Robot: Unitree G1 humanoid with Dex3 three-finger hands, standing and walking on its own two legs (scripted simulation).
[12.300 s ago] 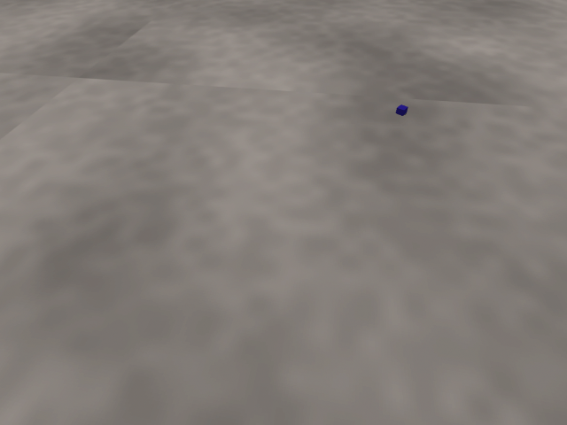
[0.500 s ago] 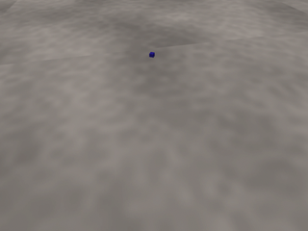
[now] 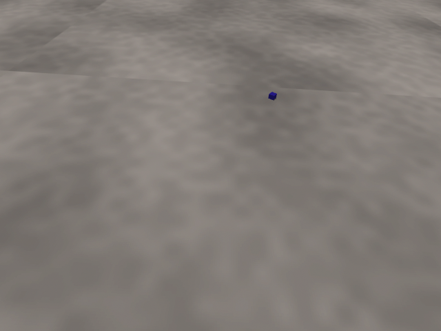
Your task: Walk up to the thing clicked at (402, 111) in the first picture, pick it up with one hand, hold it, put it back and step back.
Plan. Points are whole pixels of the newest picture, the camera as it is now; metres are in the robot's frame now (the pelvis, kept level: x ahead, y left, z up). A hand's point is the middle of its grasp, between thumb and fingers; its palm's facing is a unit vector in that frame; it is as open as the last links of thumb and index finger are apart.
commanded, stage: walk up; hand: left
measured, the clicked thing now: (272, 95) +2.34 -0.35 -0.76
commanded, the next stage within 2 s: none
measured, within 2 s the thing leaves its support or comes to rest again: neither
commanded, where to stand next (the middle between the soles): +2.34 -0.78 m, yaw +65 degrees
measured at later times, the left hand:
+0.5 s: hand (80, 310) +0.23 +0.31 -0.13, palm faces +0.23 -0.94 -0.27, open 7.4 cm
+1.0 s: hand (166, 291) +0.29 +0.15 -0.16, palm faces +0.58 -0.72 -0.38, open 7.4 cm
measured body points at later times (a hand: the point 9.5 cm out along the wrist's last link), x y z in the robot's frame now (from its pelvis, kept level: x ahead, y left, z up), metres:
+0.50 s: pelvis +0.19 +0.00 +0.00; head +0.16 +0.04 +0.45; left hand +0.21 +0.36 -0.11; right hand +0.33 -0.32 -0.07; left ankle +0.15 +0.14 -0.74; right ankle +0.34 -0.16 -0.67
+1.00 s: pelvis +0.49 -0.09 -0.02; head +0.49 -0.06 +0.43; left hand +0.26 +0.19 -0.13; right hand +0.80 -0.25 -0.10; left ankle +0.54 +0.06 -0.72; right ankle +0.43 -0.19 -0.74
